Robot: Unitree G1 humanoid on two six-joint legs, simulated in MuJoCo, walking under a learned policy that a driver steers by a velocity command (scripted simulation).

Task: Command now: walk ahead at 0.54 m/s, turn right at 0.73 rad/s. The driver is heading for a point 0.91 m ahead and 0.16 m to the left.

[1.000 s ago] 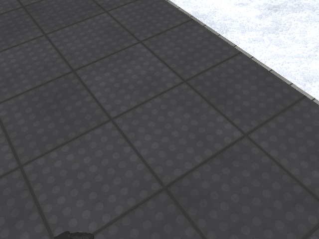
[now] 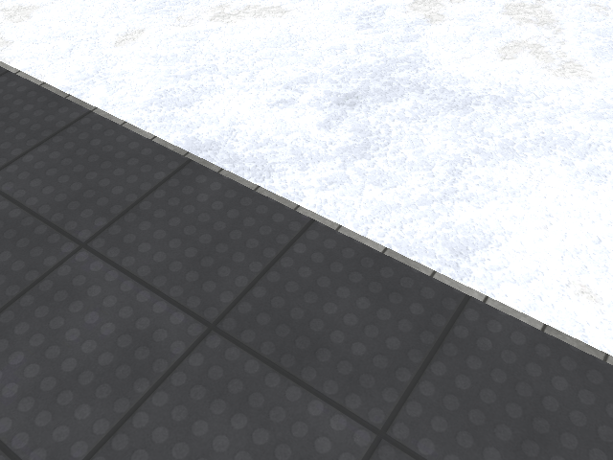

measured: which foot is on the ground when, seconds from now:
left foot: down 0.00-0.08, up 0.10-0.48, down 0.50-0.94, up 0.96-1.00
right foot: up 0.00-0.06, down 0.08-0.48, up 0.50-0.92, down 0.94-1.00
